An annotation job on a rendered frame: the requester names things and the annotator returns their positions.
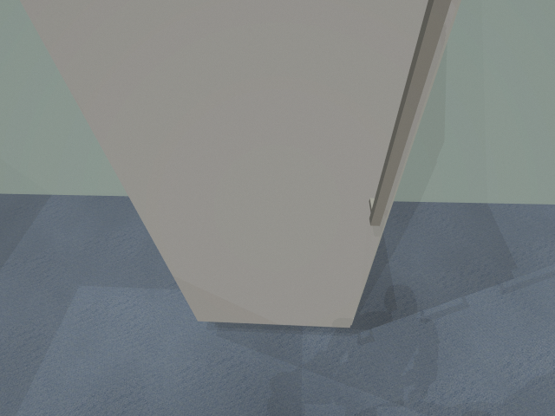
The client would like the fridge door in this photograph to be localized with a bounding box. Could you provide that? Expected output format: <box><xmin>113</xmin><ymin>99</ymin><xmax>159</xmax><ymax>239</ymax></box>
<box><xmin>20</xmin><ymin>0</ymin><xmax>459</xmax><ymax>328</ymax></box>

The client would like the handle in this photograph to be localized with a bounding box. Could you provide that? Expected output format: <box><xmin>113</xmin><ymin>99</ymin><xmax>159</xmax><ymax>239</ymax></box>
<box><xmin>369</xmin><ymin>0</ymin><xmax>451</xmax><ymax>226</ymax></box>

